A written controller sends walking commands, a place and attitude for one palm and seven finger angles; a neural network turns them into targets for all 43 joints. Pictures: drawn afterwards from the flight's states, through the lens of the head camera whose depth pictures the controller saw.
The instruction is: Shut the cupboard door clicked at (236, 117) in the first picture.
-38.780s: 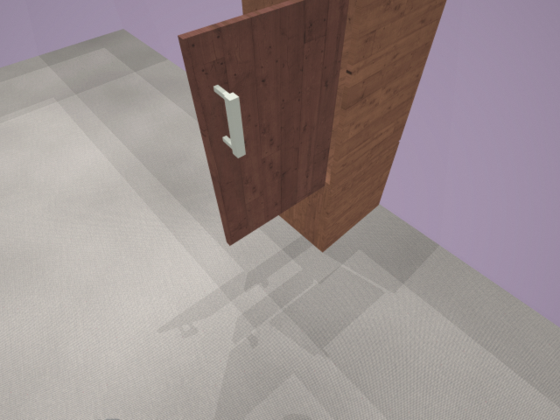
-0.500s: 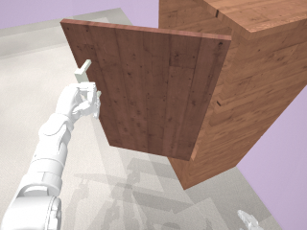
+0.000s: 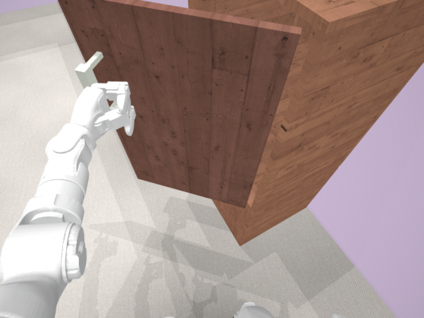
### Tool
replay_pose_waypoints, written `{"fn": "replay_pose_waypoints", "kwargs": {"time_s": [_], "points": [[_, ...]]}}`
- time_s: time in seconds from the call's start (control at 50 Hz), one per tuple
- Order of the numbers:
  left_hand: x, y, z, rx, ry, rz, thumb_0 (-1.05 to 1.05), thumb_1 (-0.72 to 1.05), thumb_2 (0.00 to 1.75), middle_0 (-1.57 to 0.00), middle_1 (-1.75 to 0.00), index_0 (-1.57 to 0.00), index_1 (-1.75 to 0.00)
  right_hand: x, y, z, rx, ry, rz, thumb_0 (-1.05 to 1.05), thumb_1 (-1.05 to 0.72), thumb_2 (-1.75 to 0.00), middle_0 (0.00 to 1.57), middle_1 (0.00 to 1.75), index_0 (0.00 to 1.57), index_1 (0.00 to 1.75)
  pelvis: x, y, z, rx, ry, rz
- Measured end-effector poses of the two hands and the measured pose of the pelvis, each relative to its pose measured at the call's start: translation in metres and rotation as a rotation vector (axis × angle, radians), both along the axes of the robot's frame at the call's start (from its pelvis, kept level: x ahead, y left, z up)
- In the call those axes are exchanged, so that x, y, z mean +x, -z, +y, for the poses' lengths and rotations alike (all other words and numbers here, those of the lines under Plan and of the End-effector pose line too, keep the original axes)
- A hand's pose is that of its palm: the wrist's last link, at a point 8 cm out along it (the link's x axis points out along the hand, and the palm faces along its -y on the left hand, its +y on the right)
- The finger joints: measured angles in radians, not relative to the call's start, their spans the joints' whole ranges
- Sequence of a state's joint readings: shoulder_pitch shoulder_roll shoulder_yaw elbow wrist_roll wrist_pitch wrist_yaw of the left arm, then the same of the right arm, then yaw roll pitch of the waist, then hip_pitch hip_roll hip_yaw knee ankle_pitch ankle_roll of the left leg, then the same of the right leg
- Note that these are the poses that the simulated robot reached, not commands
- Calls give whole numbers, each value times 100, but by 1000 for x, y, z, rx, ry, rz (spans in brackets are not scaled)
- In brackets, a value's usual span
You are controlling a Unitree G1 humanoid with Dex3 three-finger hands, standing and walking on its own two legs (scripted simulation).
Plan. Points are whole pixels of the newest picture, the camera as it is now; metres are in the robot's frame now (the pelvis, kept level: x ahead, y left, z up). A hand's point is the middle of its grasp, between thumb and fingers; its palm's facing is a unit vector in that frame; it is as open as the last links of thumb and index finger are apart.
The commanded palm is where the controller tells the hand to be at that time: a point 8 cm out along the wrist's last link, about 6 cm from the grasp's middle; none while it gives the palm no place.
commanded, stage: push the door shut along its arc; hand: left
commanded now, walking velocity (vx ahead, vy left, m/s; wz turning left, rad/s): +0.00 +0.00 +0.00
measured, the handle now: (101, 90) +0.53 +0.19 +0.11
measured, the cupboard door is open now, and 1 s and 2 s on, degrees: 45 33 33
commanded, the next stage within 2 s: pull the fist back off the door in 0.66 s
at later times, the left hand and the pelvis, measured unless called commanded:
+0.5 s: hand (152, 98) +0.50 +0.09 +0.12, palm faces -0.42 -0.91 -0.02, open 2.8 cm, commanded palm +0.51 +0.13 +0.12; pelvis +0.00 -0.01 -0.01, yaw -1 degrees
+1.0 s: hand (169, 86) +0.53 +0.06 +0.12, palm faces +0.04 -1.00 +0.06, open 2.9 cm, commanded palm +0.50 +0.10 +0.12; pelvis +0.00 +0.00 -0.02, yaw -1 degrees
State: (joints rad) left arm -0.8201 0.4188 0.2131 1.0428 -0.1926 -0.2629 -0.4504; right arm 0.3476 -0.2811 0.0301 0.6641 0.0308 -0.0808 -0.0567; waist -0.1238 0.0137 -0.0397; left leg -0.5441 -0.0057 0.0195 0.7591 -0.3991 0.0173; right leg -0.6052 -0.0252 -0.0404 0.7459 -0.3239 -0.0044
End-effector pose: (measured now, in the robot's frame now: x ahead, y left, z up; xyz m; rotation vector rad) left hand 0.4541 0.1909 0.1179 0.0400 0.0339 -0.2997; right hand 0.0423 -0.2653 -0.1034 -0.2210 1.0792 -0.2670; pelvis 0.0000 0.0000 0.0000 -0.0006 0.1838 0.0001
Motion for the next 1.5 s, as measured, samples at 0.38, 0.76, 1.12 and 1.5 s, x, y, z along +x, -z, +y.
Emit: {"fn": "replay_pose_waypoints", "kwargs": {"time_s": [0.38, 0.76, 1.12, 1.5], "points": [[44, -7, -45, -9, 106, 22, -2, 86, 93, -130, -150, -129, -150, -34, 7, -7, -4, 66, 92, 0, -91, -89, 21, 30, 20, 30, 3, 5, -5, 1, 18, 59], [55, -9, -55, 6, 176, 40, 0, 92, 99, -130, -150, -129, -150, -47, 10, -14, -54, 35, 155, 0, -91, -89, 21, 30, 20, 30, -8, 14, -3, -13, -10, 97], [44, 8, -89, 23, -306, -46, 0, 86, 91, -130, -150, -129, -150, -60, 27, 29, 161, 56, 155, 0, -91, -89, 21, 30, 20, 30, -1, 13, -2, -1, 37, 104], [-21, 22, -70, -53, -299, 3, 1, 90, 90, -130, -150, -129, -150, 3, -1, -11, 69, 28, 8, 1, -91, -89, 20, 30, 20, 30, 7, -5, -10, -3, 32, -6]]}}
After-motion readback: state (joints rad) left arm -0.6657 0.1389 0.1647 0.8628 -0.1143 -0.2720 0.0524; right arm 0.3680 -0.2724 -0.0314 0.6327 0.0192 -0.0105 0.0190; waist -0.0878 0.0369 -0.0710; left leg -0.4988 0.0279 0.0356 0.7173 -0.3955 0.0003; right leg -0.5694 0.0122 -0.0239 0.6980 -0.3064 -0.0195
